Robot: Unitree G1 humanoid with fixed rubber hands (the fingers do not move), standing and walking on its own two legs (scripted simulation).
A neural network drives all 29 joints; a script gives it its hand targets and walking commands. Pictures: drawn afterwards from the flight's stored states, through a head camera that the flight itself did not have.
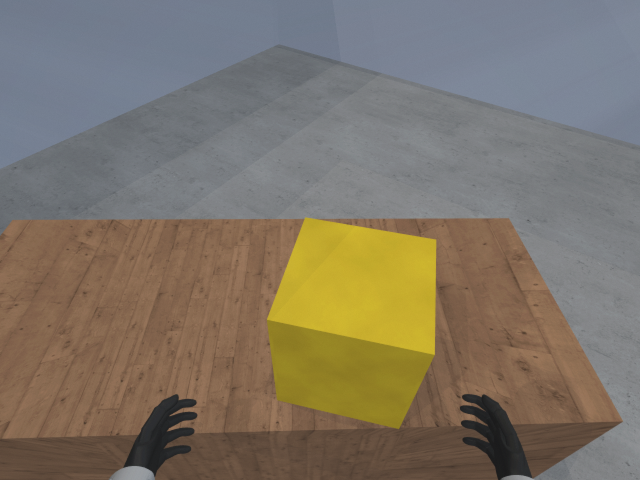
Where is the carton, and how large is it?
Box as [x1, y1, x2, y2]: [267, 217, 435, 428]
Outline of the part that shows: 305,217 267,318 277,399 398,428 434,355 435,239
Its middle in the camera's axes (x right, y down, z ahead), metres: +0.05 +0.14 +0.63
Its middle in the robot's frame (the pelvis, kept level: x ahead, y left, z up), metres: +0.38 -0.01 -0.07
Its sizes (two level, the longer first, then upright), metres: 0.210 0.200 0.250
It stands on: a pedestal, 0.58 m high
